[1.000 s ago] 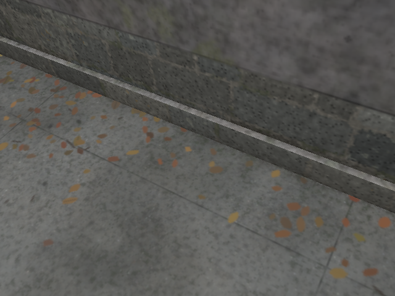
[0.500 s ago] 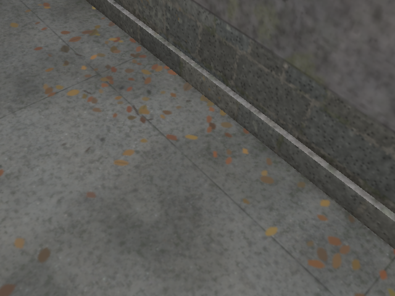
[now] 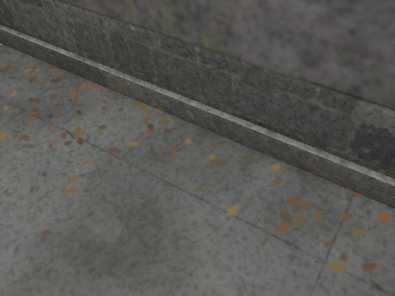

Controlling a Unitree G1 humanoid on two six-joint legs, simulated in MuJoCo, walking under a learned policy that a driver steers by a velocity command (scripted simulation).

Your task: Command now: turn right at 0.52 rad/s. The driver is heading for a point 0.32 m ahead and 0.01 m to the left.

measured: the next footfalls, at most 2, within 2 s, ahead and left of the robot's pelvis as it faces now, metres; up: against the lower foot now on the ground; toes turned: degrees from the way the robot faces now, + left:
left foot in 0.42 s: +0.12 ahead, +0.11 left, +0.00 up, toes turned -16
right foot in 0.86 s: +0.28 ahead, -0.11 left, +0.00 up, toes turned -15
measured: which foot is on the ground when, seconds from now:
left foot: up 0.00-0.40, down 0.42-0.88, up 0.90-1.00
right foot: down 0.00-0.42, up 0.44-0.84, down 0.86-1.00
